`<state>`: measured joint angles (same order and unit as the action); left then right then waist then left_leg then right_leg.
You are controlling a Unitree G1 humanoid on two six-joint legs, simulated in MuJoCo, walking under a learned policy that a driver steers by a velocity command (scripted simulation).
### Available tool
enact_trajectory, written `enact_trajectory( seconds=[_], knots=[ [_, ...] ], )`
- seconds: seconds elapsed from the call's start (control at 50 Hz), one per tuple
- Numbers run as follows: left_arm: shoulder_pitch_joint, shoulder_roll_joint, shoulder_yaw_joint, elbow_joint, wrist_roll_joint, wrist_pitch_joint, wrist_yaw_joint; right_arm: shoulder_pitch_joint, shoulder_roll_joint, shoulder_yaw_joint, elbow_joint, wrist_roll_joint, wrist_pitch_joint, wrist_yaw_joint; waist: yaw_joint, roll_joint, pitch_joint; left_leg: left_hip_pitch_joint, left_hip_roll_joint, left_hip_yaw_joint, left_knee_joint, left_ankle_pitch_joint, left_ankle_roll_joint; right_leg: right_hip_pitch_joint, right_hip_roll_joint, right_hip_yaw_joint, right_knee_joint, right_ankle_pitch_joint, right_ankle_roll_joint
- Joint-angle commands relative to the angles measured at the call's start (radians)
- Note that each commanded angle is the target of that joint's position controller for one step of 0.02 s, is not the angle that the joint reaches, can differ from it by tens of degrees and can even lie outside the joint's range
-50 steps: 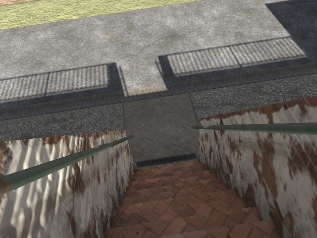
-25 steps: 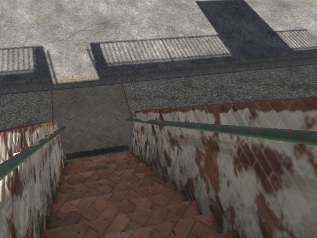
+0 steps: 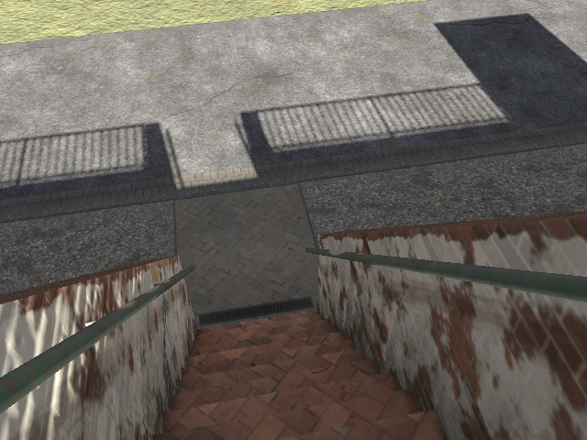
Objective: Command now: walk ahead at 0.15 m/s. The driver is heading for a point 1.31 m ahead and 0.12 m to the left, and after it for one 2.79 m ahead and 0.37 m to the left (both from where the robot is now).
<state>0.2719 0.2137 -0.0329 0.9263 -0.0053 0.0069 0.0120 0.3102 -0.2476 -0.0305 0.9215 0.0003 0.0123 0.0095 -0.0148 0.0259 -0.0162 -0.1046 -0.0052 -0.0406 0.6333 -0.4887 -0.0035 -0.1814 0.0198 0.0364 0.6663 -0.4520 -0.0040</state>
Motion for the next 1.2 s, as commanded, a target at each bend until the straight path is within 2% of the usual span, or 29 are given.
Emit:
enact_trajectory(
  seconds=[0.02, 0.04, 0.06, 0.14, 0.16, 0.18, 0.26, 0.3, 0.38, 0.42, 0.44, 0.48, 0.5, 0.54, 0.56, 0.58, 0.62, 0.66, 0.7, 0.76, 0.84, 0.88, 0.9, 0.94, 1.0, 1.04, 1.06, 1.16, 1.2],
  knots=[
    [-0.012, 0.095, 0.015, -0.05, -0.014, -0.012, 0.015, 0.049, -0.054, 0.0, -0.017, -0.002, -0.007, -0.009, -0.011, -0.024, -0.008, 0.054, 0.098, -0.058, -0.077, 0.762, -0.005, 0.018, -0.124, 0.079, -0.107, 0.925, -0.044],
    [-0.01, 0.102, 0.014, -0.042, 0.0, -0.014, 0.02, 0.038, -0.076, -0.007, -0.008, 0.013, -0.008, -0.024, -0.009, -0.023, -0.025, 0.071, 0.102, -0.06, -0.093, 0.756, -0.01, 0.034, -0.131, 0.084, -0.109, 0.93, -0.043],
    [-0.016, 0.095, 0.012, -0.038, 0.002, -0.013, 0.019, 0.036, -0.068, -0.004, 0.002, 0.022, -0.007, -0.03, -0.009, -0.037, -0.024, 0.071, 0.109, -0.059, -0.11, 0.772, -0.014, 0.048, -0.136, 0.082, -0.125, 0.956, -0.039],
    [-0.029, 0.073, 0.003, -0.023, 0.003, -0.013, 0.02, 0.011, -0.04, 0.011, 0.01, 0.023, -0.015, -0.039, 0.005, -0.043, -0.018, 0.087, 0.128, -0.057, -0.206, 0.783, -0.025, 0.09, -0.149, 0.082, -0.199, 0.924, -0.025],
    [-0.042, 0.077, 0.003, -0.024, -0.001, -0.016, 0.021, 0.001, -0.046, 0.009, 0.016, 0.024, -0.016, -0.041, -0.001, -0.047, -0.013, 0.097, 0.133, -0.059, -0.233, 0.79, -0.029, 0.096, -0.15, 0.08, -0.218, 0.928, -0.02],
    [-0.058, 0.087, 0.01, -0.015, -0.018, -0.015, 0.024, -0.025, -0.045, 0.015, 0.006, 0.016, -0.011, -0.042, -0.004, -0.052, -0.012, 0.102, 0.133, -0.06, -0.263, 0.781, -0.027, 0.108, -0.144, 0.082, -0.237, 0.913, -0.011],
    [-0.056, 0.089, 0.016, 0.013, -0.03, -0.014, 0.03, -0.007, -0.033, 0.018, 0.025, 0.028, -0.019, -0.051, 0.002, -0.054, -0.014, 0.104, 0.143, -0.046, -0.306, 0.769, -0.033, 0.159, -0.147, 0.096, -0.28, 0.941, -0.017],
    [-0.047, 0.084, 0.019, 0.022, -0.028, -0.02, 0.029, -0.001, -0.03, 0.019, 0.035, 0.019, -0.023, -0.052, 0.001, -0.041, -0.023, 0.114, 0.15, -0.04, -0.318, 0.768, -0.031, 0.17, -0.154, 0.109, -0.29, 0.942, -0.02],
    [-0.058, 0.073, 0.019, 0.037, -0.028, -0.01, 0.019, -0.001, -0.024, 0.019, 0.037, 0.026, -0.02, -0.051, 0.011, -0.046, -0.05, 0.138, 0.153, -0.039, -0.299, 0.775, -0.021, 0.16, -0.146, 0.105, -0.279, 0.928, -0.034],
    [-0.076, 0.07, 0.021, 0.041, -0.032, -0.007, 0.012, -0.008, -0.018, 0.021, 0.038, 0.021, -0.015, -0.047, 0.012, -0.035, -0.041, 0.152, 0.164, -0.036, -0.305, 0.733, -0.025, 0.116, -0.135, 0.116, -0.3, 0.838, -0.038],
    [-0.103, 0.073, 0.021, 0.039, -0.031, -0.001, 0.01, -0.027, -0.026, 0.02, 0.035, 0.028, -0.015, -0.042, 0.019, -0.033, -0.044, 0.133, 0.167, -0.038, -0.316, 0.66, -0.027, 0.126, -0.128, 0.13, -0.311, 0.786, -0.029],
    [-0.122, 0.075, 0.022, 0.044, -0.023, 0.007, 0.007, -0.023, -0.029, 0.015, 0.043, 0.022, -0.011, -0.037, 0.019, -0.035, -0.019, 0.11, 0.171, -0.036, -0.338, 0.568, -0.032, 0.106, -0.121, 0.144, -0.328, 0.702, -0.031],
    [-0.092, 0.068, 0.022, 0.06, -0.019, 0.011, 0.003, -0.01, -0.046, 0.009, 0.057, 0.014, -0.01, -0.031, 0.025, -0.011, 0.044, 0.053, 0.165, -0.035, -0.349, 0.481, -0.024, 0.087, -0.122, 0.151, -0.349, 0.626, -0.038],
    [-0.085, 0.067, 0.023, 0.075, -0.011, 0.01, 0.0, 0.002, -0.034, 0.008, 0.076, 0.015, -0.016, -0.023, 0.024, -0.013, 0.069, 0.025, 0.169, -0.036, -0.384, 0.423, -0.019, 0.084, -0.116, 0.152, -0.367, 0.555, -0.035],
    [-0.081, 0.074, 0.026, 0.081, -0.011, 0.009, -0.001, 0.001, -0.04, 0.005, 0.084, 0.012, -0.018, -0.022, 0.025, -0.014, 0.072, 0.015, 0.168, -0.032, -0.387, 0.403, -0.018, 0.091, -0.114, 0.156, -0.37, 0.542, -0.034],
    [-0.083, 0.062, 0.019, 0.077, 0.001, 0.009, -0.003, 0.02, -0.038, 0.004, 0.094, 0.016, -0.021, -0.022, 0.018, -0.008, 0.049, 0.016, 0.167, -0.038, -0.39, 0.364, -0.014, 0.109, -0.117, 0.165, -0.36, 0.519, -0.033],
    [-0.082, 0.065, 0.02, 0.083, -0.002, 0.007, -0.005, 0.009, -0.036, 0.003, 0.101, 0.017, -0.026, -0.022, 0.027, -0.016, 0.045, 0.008, 0.162, -0.038, -0.396, 0.315, -0.008, 0.104, -0.103, 0.165, -0.375, 0.421, -0.034],
    [-0.084, 0.089, 0.027, 0.072, 0.001, 0.018, -0.005, 0.019, -0.045, -0.009, 0.107, 0.006, -0.023, -0.015, 0.034, -0.025, 0.055, -0.034, 0.121, 0.001, -0.368, 0.175, 0.017, 0.089, -0.08, 0.174, -0.38, 0.182, -0.05],
    [-0.077, 0.113, 0.039, 0.062, 0.006, 0.032, -0.006, 0.03, -0.031, -0.016, 0.1, 0.005, -0.02, -0.01, 0.035, -0.07, 0.092, -0.107, 0.071, 0.054, -0.293, 0.053, 0.042, 0.034, -0.079, 0.213, -0.388, -0.057, -0.082],
    [-0.058, 0.114, 0.049, 0.047, 0.012, 0.037, -0.005, 0.029, -0.008, -0.017, 0.079, 0.005, -0.03, -0.01, 0.033, -0.081, 0.125, -0.166, 0.043, 0.075, -0.222, 0.044, 0.073, -0.035, -0.087, 0.256, -0.369, -0.21, -0.12],
    [-0.102, 0.088, 0.043, 0.014, 0.008, 0.028, -0.002, 0.044, -0.016, -0.019, 0.058, 0.005, -0.052, -0.012, 0.01, -0.049, 0.122, -0.118, 0.049, 0.035, -0.211, 0.1, 0.094, -0.102, -0.039, 0.192, -0.272, -0.067, -0.123],
    [-0.105, 0.067, 0.035, 0.023, 0.013, 0.001, -0.003, 0.06, -0.04, -0.03, 0.047, 0.003, -0.064, -0.02, 0.002, -0.001, 0.096, -0.05, 0.083, -0.021, -0.192, 0.208, 0.093, -0.12, -0.003, 0.104, -0.157, 0.192, -0.107],
    [-0.073, 0.072, 0.037, 0.037, 0.018, -0.009, -0.003, 0.089, -0.055, -0.034, 0.052, 0.0, -0.064, -0.024, 0.001, 0.012, 0.074, -0.036, 0.088, -0.035, -0.162, 0.256, 0.094, -0.107, 0.004, 0.084, -0.1, 0.271, -0.108],
    [-0.067, 0.08, 0.037, 0.038, 0.015, -0.017, -0.005, 0.1, -0.064, -0.037, 0.038, 0.009, -0.063, -0.024, 0.0, 0.017, 0.052, -0.03, 0.089, -0.05, -0.119, 0.352, 0.1, -0.099, 0.001, 0.065, -0.036, 0.378, -0.107],
    [-0.057, 0.095, 0.045, 0.047, 0.004, -0.016, -0.003, 0.102, -0.083, -0.044, 0.019, 0.01, -0.053, -0.024, 0.003, 0.006, 0.047, -0.041, 0.083, -0.058, -0.056, 0.425, 0.106, -0.111, 0.002, 0.047, 0.019, 0.438, -0.104],
    [-0.054, 0.099, 0.048, 0.045, -0.004, -0.018, -0.003, 0.094, -0.069, -0.037, 0.004, 0.008, -0.049, -0.024, 0.005, -0.013, 0.04, -0.066, 0.066, -0.047, -0.011, 0.507, 0.099, -0.082, -0.01, 0.061, 0.029, 0.542, -0.111],
    [-0.083, 0.096, 0.049, 0.036, -0.007, -0.018, 0.0, 0.064, -0.054, -0.031, -0.013, 0.011, -0.048, -0.029, 0.008, -0.028, 0.009, -0.07, 0.055, -0.037, 0.006, 0.533, 0.086, -0.047, -0.014, 0.064, 0.032, 0.608, -0.108],
    [-0.131, 0.107, 0.053, 0.009, -0.013, -0.005, 0.004, 0.046, -0.056, -0.022, -0.045, 0.01, -0.04, -0.039, -0.002, -0.029, 0.011, -0.093, 0.034, -0.021, 0.04, 0.57, 0.058, -0.02, -0.035, 0.085, 0.043, 0.763, -0.121],
    [-0.14, 0.109, 0.056, -0.001, -0.01, -0.001, 0.006, 0.051, -0.058, -0.021, -0.051, 0.011, -0.034, -0.04, -0.01, -0.019, 0.006, -0.069, 0.031, -0.03, 0.05, 0.592, 0.057, -0.043, -0.026, 0.068, 0.049, 0.745, -0.112]
  ],
)
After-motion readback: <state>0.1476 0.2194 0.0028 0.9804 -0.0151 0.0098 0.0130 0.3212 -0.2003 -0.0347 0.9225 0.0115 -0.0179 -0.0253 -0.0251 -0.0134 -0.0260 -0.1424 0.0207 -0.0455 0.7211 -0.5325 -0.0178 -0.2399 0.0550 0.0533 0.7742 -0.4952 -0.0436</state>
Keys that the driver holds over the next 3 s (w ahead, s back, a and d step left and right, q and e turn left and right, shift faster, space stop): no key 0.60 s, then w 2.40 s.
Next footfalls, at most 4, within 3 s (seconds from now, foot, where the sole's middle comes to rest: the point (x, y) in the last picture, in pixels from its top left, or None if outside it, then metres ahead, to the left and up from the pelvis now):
none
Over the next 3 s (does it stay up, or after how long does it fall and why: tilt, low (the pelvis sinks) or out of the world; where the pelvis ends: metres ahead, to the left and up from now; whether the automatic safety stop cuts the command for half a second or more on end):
stays up -0.04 0.01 0.00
